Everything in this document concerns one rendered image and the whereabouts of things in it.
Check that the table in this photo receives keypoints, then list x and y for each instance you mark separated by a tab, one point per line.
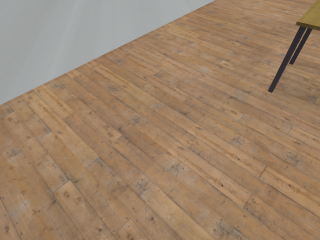
311	21

